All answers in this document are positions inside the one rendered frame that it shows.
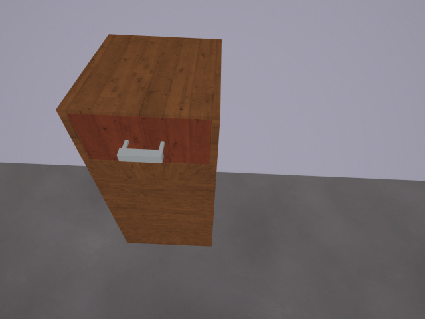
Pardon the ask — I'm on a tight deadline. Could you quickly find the cabinet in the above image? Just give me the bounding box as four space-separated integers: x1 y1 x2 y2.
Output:
56 34 222 247

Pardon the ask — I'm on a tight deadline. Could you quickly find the drawer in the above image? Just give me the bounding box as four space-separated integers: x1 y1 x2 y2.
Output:
68 114 212 165

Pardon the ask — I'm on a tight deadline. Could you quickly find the handle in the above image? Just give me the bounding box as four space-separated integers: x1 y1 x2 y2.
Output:
117 140 165 163

